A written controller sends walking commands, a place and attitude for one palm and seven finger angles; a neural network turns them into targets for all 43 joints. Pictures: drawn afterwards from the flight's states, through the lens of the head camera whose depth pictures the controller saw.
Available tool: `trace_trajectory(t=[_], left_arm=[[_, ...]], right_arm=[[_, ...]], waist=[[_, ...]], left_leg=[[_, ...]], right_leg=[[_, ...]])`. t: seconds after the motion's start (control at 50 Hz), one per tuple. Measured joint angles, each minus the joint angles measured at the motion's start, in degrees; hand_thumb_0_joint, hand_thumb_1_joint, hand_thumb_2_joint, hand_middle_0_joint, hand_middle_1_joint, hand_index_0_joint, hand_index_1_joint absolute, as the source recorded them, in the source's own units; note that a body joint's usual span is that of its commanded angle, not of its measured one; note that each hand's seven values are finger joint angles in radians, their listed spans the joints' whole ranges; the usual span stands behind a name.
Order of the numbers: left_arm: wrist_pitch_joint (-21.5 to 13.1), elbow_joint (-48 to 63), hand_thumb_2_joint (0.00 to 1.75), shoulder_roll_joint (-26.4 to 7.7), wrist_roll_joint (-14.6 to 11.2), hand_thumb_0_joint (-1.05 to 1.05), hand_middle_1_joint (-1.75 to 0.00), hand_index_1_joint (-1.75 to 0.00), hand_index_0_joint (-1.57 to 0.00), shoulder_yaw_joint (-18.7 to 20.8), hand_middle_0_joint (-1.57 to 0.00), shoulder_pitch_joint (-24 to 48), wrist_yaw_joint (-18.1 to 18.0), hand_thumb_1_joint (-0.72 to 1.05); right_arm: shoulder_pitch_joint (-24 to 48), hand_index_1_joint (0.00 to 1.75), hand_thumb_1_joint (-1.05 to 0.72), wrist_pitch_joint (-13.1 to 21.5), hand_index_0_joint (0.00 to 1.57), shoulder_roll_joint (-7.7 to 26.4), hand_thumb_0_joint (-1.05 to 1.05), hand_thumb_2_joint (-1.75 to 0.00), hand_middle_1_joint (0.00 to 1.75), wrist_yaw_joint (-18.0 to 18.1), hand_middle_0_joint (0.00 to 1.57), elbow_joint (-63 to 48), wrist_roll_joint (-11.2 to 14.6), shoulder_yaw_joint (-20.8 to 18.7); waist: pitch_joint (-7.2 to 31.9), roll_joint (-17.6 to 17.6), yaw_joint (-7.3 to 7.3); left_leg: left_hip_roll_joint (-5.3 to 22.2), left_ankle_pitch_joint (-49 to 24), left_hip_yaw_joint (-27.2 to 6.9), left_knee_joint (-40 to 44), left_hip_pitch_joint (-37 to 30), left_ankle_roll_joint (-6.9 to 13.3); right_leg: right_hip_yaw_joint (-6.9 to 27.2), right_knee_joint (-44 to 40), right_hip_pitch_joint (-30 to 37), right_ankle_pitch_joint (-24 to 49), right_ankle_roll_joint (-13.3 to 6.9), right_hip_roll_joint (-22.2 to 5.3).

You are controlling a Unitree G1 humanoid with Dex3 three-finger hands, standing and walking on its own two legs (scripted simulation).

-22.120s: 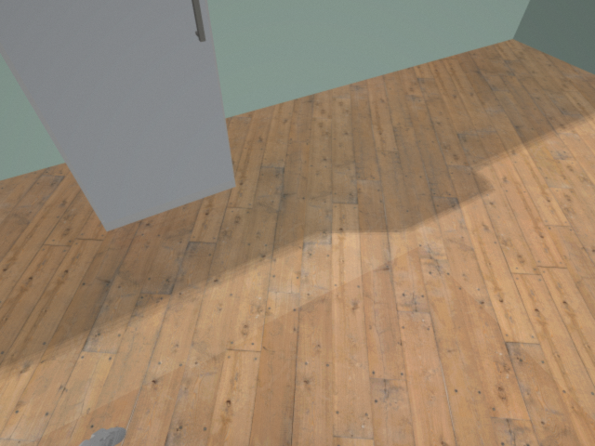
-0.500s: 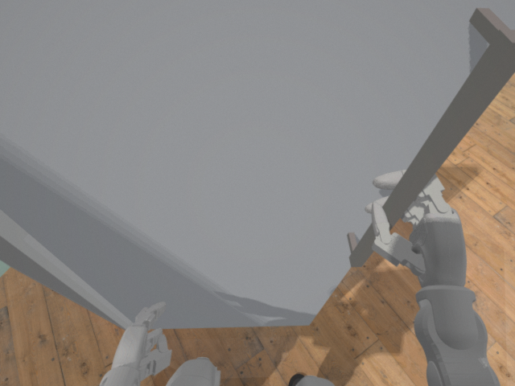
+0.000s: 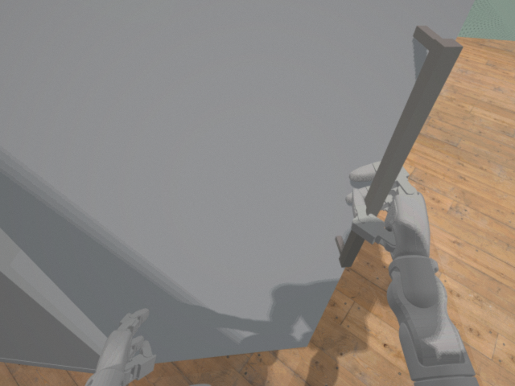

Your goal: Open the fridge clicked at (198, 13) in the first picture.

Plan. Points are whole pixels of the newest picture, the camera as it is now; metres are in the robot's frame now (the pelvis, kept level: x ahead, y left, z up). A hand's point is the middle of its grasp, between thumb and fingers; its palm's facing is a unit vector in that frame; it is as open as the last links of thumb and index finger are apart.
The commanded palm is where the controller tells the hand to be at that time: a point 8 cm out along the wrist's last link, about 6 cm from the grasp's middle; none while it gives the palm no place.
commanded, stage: stop walking and hold the door back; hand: right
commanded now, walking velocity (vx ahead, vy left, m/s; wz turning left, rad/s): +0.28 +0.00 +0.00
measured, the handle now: (373, 179) +0.35 -0.14 +0.18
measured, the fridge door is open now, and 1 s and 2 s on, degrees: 78 73 71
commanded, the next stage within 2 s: loosen the grip on the handle in 1.26 s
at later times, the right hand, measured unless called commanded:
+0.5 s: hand (350, 190) +0.36 -0.12 +0.15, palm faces +0.08 +0.97 -0.22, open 5.2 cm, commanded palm +0.33 -0.18 +0.13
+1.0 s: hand (350, 193) +0.35 -0.12 +0.15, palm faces +0.01 +0.98 -0.18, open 5.3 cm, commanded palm +0.33 -0.18 +0.13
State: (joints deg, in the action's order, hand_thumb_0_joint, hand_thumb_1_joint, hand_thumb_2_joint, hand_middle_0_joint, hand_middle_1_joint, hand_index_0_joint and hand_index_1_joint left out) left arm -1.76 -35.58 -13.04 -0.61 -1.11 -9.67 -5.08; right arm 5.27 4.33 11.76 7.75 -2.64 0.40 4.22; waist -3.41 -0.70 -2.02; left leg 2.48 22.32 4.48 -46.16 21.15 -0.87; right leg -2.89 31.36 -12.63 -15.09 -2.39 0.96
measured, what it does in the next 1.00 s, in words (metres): steps on the spot: left foot, then right foot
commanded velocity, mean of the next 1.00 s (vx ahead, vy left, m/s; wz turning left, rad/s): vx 0.09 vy -0.01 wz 0.00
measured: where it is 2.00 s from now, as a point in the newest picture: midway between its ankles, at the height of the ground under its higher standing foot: outside the picture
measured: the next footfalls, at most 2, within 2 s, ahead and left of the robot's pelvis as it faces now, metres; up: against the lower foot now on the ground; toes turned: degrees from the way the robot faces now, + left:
left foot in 0.54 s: +0.03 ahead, +0.11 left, +0.00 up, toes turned +4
right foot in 0.80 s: +0.02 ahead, -0.13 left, +0.00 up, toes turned +0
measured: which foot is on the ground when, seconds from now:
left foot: down 0.00-0.34, up 0.36-0.52, down 0.54-1.00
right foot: down 0.00-0.56, up 0.58-0.78, down 0.80-1.00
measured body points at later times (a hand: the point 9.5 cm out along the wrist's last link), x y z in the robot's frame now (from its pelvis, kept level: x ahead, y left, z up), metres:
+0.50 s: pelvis -0.06 +0.01 +0.00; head -0.06 +0.03 +0.45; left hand +0.01 +0.26 -0.14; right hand +0.35 -0.17 +0.16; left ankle -0.01 +0.11 -0.71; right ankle -0.04 -0.10 -0.73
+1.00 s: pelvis -0.04 -0.01 +0.00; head -0.02 +0.00 +0.45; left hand +0.10 +0.24 -0.10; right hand +0.35 -0.17 +0.16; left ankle -0.01 +0.11 -0.73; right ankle -0.02 -0.13 -0.73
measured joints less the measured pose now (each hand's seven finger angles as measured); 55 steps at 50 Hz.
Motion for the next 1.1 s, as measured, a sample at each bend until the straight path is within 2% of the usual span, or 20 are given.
trace_trajectory(t=[0.04,0.08,0.1,0.14,0.2,0.24,0.3,0.34,0.4,0.44,0.5,0.54,0.58,0.62,0.66,0.7,0.76,0.82,0.9,1.1], left_arm=[[0.6,-0.6,0.90,0.7,-0.3,0.01,-0.30,-0.30,-0.20,-0.8,-0.20,0.2,0.3,0.91],[1.3,-0.8,0.90,1.9,-0.5,0.01,-0.30,-0.30,-0.20,-1.7,-0.20,0.2,0.5,0.90],[1.5,-1.0,0.90,2.4,-0.4,0.01,-0.30,-0.30,-0.20,-2.1,-0.20,0.5,0.6,0.90],[1.9,-2.1,0.90,2.7,0.0,0.01,-0.30,-0.30,-0.20,-2.3,-0.20,1.8,0.6,0.90],[1.3,-4.4,0.90,2.5,0.4,0.01,-0.30,-0.30,-0.21,-2.1,-0.21,1.9,0.1,0.90],[1.1,-5.3,0.90,2.1,0.6,0.01,-0.30,-0.30,-0.21,-1.8,-0.21,0.9,-0.3,0.90],[0.6,-6.1,0.90,0.6,0.6,0.01,-0.30,-0.30,-0.21,-1.3,-0.21,-1.5,-0.7,0.90],[-0.2,-6.1,0.90,-0.8,0.6,0.01,-0.30,-0.30,-0.21,-0.4,-0.21,-2.7,-0.9,0.90],[-0.6,-6.6,0.90,-1.7,-0.2,0.01,-0.30,-0.30,-0.20,0.9,-0.20,-4.6,-0.5,0.90],[-0.3,-7.3,0.90,-1.5,-0.6,0.01,-0.30,-0.30,-0.20,1.0,-0.20,-6.5,-0.3,0.90],[0.2,-7.5,0.90,-1.1,-0.9,0.01,-0.30,-0.30,-0.20,0.4,-0.20,-9.2,-0.1,0.90],[0.3,-7.0,0.90,-0.9,-0.9,0.01,-0.30,-0.30,-0.20,-0.2,-0.20,-10.3,0.1,0.90],[0.6,-7.1,0.90,-1.1,-0.9,0.01,-0.30,-0.30,-0.20,0.1,-0.20,-9.6,0.2,0.90],[0.7,-7.5,0.90,-1.3,-1.0,0.01,-0.30,-0.30,-0.20,0.9,-0.20,-8.6,0.2,0.90],[0.2,-7.5,0.90,-1.6,-0.9,0.01,-0.30,-0.30,-0.20,1.1,-0.20,-7.5,0.1,0.90],[-0.3,-7.1,0.90,-1.8,-0.6,0.01,-0.30,-0.30,-0.20,0.7,-0.20,-6.6,-0.1,0.90],[-0.8,-5.7,0.90,-2.2,-0.1,0.01,-0.30,-0.30,-0.20,0.4,-0.20,-5.2,-0.3,0.90],[-1.0,-4.1,0.90,-2.9,0.0,0.01,-0.30,-0.30,-0.20,0.9,-0.20,-3.7,-0.2,0.90],[-0.5,-2.7,0.90,-1.8,-0.4,0.01,-0.30,-0.30,-0.20,1.0,-0.20,-1.9,0.0,0.91],[0.4,-1.1,0.90,1.6,-0.3,0.01,-0.30,-0.30,-0.20,-0.9,-0.20,0.8,0.5,0.90]], right_arm=[[5.3,1.40,-0.70,-1.0,0.42,0.0,-0.02,-0.81,1.40,-0.3,0.48,6.5,0.3,0.7],[10.3,1.40,-0.69,-1.9,0.42,0.1,-0.02,-0.81,1.40,-0.7,0.47,12.3,0.8,0.9],[12.7,1.40,-0.69,-1.9,0.42,0.1,-0.02,-0.81,1.40,-1.0,0.47,15.1,1.0,0.6],[16.7,1.40,-0.70,-2.0,0.42,-0.5,-0.02,-0.82,1.40,-1.4,0.47,19.6,1.5,-0.8],[21.0,1.40,-0.71,-1.3,0.42,-0.9,-0.02,-0.82,1.40,-2.1,0.47,26.2,1.9,-2.0],[22.9,1.40,-0.71,-0.2,0.43,-1.0,-0.03,-0.81,1.40,-2.5,0.46,30.1,1.8,-2.8],[25.8,1.40,-0.71,0.8,0.44,-1.0,-0.03,-0.81,1.40,-3.2,0.46,34.9,1.5,-4.1],[28.2,1.40,-0.71,1.7,0.44,-0.7,-0.03,-0.81,1.40,-3.6,0.46,37.3,1.6,-4.9],[30.1,1.40,-0.71,3.3,0.45,0.1,-0.03,-0.81,1.40,-3.4,0.46,40.7,1.8,-6.5],[31.1,1.40,-0.71,3.9,0.45,0.5,-0.04,-0.80,1.40,-3.6,0.46,43.0,1.5,-7.3],[31.7,1.40,-0.71,3.3,0.45,1.3,-0.04,-0.80,1.40,-3.8,0.46,43.7,1.7,-8.3],[31.2,1.40,-0.71,3.1,0.45,2.5,-0.03,-0.80,1.40,-3.9,0.46,42.4,1.9,-9.3],[30.1,1.40,-0.71,3.4,0.45,3.2,-0.03,-0.80,1.40,-3.6,0.46,40.8,1.7,-11.2],[28.8,1.40,-0.72,3.1,0.45,3.2,-0.04,-0.80,1.40,-3.5,0.46,39.1,1.7,-12.5],[27.6,1.40,-0.73,2.8,0.45,3.1,-0.03,-0.80,1.40,-3.5,0.46,37.5,1.7,-13.3],[26.2,1.40,-0.73,3.0,0.44,3.1,-0.03,-0.80,1.40,-3.8,0.46,35.9,1.6,-13.9],[24.2,1.40,-0.73,3.4,0.44,3.0,-0.03,-0.80,1.40,-4.3,0.46,33.6,1.4,-14.0],[22.6,1.40,-0.74,3.6,0.43,2.4,-0.02,-0.80,1.40,-4.4,0.46,30.3,1.8,-13.1],[20.1,1.40,-0.74,4.5,0.41,1.5,-0.02,-0.80,1.40,-4.7,0.46,26.8,2.0,-11.2],[16.9,1.40,-0.74,4.6,0.42,0.1,-0.03,-0.78,1.40,-4.1,0.46,21.8,1.6,-6.9]], waist=[[0.8,-1.7,-0.50],[2.0,-1.8,-1.15],[2.4,-1.6,-1.44],[1.7,-2.1,-1.20],[1.4,-1.8,-0.80],[1.8,-1.0,-0.28],[2.5,-0.2,0.96],[1.9,-0.5,1.96],[0.2,-1.6,2.98],[0.2,-2.2,3.81],[0.0,-2.6,3.60],[0.0,-2.1,3.45],[-0.8,-2.9,4.64],[-1.3,-3.2,5.45],[-1.7,-2.5,5.75],[-1.7,-1.5,5.96],[-1.1,-0.7,6.22],[-0.9,-1.6,6.04],[-0.5,-0.6,4.17],[0.6,-1.1,1.42]], left_leg=[[-0.9,0.3,-1.1,2.2,-1.9,-0.3],[-0.8,1.8,-2.0,9.0,-5.4,0.3],[-0.7,1.0,-2.8,11.6,-5.6,1.2],[-0.6,-6.5,-2.7,10.8,-3.7,2.0],[0.3,-9.1,-3.4,11.6,-2.9,1.8],[1.1,-9.7,-4.0,12.9,-2.4,1.6],[1.9,-9.8,-4.7,13.2,-1.3,1.0],[1.6,-6.3,-5.2,10.1,0.4,0.8],[0.0,-0.1,-4.9,-0.9,3.5,0.8],[-0.9,0.9,-3.5,-3.2,3.7,0.8],[-1.8,-0.6,-0.9,5.9,-0.5,1.0],[-1.8,-5.6,-0.9,13.1,-3.6,1.8],[-2.5,-10.4,-0.6,12.5,-3.0,3.1],[-2.5,-9.7,-0.9,12.4,-3.1,3.6],[-2.2,-9.9,-1.6,13.8,-3.7,3.6],[-1.7,-10.6,-2.5,15.1,-4.1,3.3],[-1.5,-11.1,-3.3,16.0,-4.3,2.6],[-2.5,-10.3,-3.3,14.9,-3.9,1.9],[-2.2,-10.4,-5.0,15.5,-4.0,1.1],[-1.8,-9.6,-5.6,15.8,-4.1,0.2]], right_leg=[[1.6,0.3,-1.1,0.8,0.2,-0.7],[1.4,2.6,-3.5,-0.9,0.4,-1.1],[1.1,5.1,-5.5,-3.8,0.6,-1.1],[1.8,13.3,-9.0,-9.0,1.4,-0.4],[2.1,23.2,-11.7,-9.3,2.1,1.1],[0.7,20.2,-10.1,-9.8,2.0,1.0],[-2.4,4.9,-3.0,-9.1,1.4,0.5],[-3.4,-1.8,-0.6,-1.6,0.5,0.1],[-4.4,-0.9,-0.5,1.4,-0.3,-0.7],[-3.8,-1.6,-0.3,1.1,-0.3,-1.5],[-3.8,-0.9,-0.5,0.6,0.9,-3.1],[-4.6,1.9,-1.7,-1.0,1.8,-3.5],[-3.4,6.5,-3.4,-5.7,2.1,-3.8],[-0.7,14.3,-6.2,-11.1,2.5,-2.4],[0.5,19.2,-8.1,-11.6,2.9,-1.5],[0.4,17.2,-7.9,-10.6,3.0,-1.6],[0.0,6.3,-4.7,-5.9,2.9,-2.2],[0.1,-2.7,-1.3,3.7,2.8,-3.5],[-1.7,-2.0,-1.1,1.4,3.1,-3.2],[-2.2,-1.2,-1.3,-0.3,2.4,-2.9]])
